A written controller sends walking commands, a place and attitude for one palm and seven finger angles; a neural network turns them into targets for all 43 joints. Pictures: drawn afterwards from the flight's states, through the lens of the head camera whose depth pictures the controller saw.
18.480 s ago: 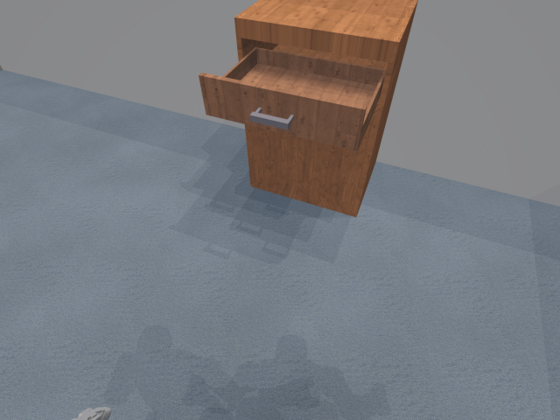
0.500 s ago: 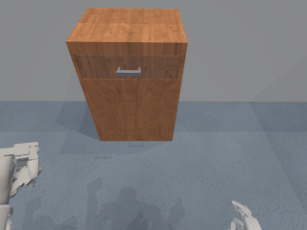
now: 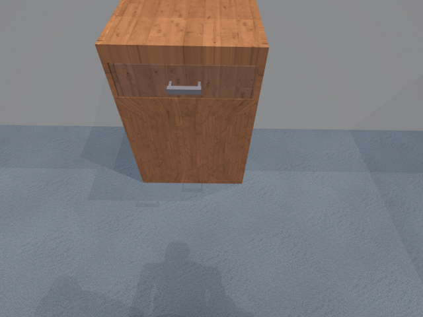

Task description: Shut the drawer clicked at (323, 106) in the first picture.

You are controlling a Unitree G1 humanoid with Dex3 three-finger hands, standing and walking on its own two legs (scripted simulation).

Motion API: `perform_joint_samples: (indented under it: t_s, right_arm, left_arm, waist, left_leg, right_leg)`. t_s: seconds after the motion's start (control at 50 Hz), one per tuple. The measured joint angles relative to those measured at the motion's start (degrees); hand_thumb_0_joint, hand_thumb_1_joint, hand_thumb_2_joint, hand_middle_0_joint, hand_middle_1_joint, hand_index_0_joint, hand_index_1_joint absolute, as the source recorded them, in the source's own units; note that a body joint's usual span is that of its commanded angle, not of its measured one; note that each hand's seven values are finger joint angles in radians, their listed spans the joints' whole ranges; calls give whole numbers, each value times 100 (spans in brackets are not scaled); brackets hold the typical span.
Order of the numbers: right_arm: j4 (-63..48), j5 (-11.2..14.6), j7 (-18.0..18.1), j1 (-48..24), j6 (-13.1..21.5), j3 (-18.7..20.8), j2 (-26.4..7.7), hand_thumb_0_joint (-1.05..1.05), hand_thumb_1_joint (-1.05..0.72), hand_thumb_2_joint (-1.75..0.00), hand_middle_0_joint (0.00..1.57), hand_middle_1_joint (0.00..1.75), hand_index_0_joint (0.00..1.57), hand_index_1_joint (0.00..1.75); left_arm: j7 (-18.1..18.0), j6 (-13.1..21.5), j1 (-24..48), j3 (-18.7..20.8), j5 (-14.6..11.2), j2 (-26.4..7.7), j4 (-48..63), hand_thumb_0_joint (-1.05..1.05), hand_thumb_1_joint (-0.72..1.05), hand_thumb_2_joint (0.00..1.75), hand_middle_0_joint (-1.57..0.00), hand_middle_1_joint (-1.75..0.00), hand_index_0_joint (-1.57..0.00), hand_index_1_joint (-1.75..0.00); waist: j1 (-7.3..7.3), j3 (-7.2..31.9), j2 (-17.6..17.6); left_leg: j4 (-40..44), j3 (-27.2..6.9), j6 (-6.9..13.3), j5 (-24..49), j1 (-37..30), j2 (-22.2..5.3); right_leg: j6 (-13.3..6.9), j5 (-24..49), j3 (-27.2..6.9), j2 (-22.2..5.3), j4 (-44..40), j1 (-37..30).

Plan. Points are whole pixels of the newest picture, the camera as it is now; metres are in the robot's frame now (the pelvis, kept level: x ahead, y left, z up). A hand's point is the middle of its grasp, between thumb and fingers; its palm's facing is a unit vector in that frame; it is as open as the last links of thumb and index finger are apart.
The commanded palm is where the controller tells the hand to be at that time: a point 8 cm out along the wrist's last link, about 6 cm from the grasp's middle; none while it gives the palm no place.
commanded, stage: let the arm hang, fingers relaxed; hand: left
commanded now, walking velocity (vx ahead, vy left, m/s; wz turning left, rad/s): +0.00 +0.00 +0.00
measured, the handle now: (184, 87) +0.86 +0.16 -0.09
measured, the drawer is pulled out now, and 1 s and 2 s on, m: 0.00 0.00 0.00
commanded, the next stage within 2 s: look to check the result in 0.56 s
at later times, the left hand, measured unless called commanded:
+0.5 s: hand out of the picture -0.02 +0.13 -0.18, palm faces +0.02 -0.99 -0.15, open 7.3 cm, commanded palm none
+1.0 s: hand out of the picture -0.02 +0.12 -0.18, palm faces +0.04 -0.99 -0.16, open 7.4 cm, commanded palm none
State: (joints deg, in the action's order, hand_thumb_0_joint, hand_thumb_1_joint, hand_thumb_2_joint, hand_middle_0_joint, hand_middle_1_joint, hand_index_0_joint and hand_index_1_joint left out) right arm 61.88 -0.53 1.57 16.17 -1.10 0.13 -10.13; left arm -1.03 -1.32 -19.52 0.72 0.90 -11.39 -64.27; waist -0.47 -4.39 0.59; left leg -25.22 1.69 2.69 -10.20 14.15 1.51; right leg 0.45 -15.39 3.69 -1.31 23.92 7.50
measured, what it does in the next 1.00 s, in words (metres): stands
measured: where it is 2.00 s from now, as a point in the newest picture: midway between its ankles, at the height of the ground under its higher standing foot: outside the picture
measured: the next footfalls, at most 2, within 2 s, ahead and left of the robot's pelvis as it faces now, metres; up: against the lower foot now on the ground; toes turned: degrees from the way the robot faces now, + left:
none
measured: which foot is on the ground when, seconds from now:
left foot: down 0.00-1.00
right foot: down 0.00-1.00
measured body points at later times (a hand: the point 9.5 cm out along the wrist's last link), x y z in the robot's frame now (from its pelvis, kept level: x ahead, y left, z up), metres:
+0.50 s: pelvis +0.00 -0.01 +0.00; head +0.01 -0.02 +0.45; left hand -0.01 +0.19 -0.16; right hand -0.04 -0.20 -0.17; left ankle +0.04 +0.09 -0.74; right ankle -0.03 -0.12 -0.74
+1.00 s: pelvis +0.01 -0.03 +0.00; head +0.02 -0.04 +0.45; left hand -0.02 +0.17 -0.16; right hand -0.02 -0.23 -0.17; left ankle +0.04 +0.09 -0.74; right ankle -0.03 -0.12 -0.74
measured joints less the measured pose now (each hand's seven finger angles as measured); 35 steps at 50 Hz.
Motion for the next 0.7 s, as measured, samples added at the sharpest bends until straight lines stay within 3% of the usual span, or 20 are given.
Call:
perform_joint_samples:
  t_s: [0.14,0.26,0.46,0.7]
  right_arm:
    - [289,12,21,131,28,-23,144,1,-91,-90,20,30,20,30]
    - [361,2,27,183,53,-24,335,1,-91,-90,20,30,20,30]
    - [383,-8,48,270,105,7,531,0,-91,-90,20,30,20,30]
    - [419,2,81,308,109,48,470,0,-91,-90,20,30,20,30]
  left_arm:
    - [-43,54,-32,-60,-21,250,-289,1,91,90,-39,-52,-38,-51]
    - [-67,103,91,-73,-20,475,-274,1,91,90,-26,-37,-25,-37]
    - [-100,154,222,-46,-9,651,-190,1,91,90,-21,-31,-20,-31]
    - [-113,189,87,0,-32,612,-222,0,91,90,-20,-30,-19,-30]
  waist:
    - [30,57,65]
    - [68,158,55]
    - [125,229,5]
    - [106,147,17]
  left_leg:
    - [103,70,3,35,-137,16]
    - [105,105,-20,34,-150,-3]
    - [30,99,-87,-12,-122,-68]
    - [-3,47,-165,-56,-144,-135]
  right_leg:
    - [4,-10,-69,-24,24,-55]
    - [-20,-40,-108,-10,100,-18]
    - [-86,-91,-108,52,183,20]
    - [-159,-119,-63,125,154,-38]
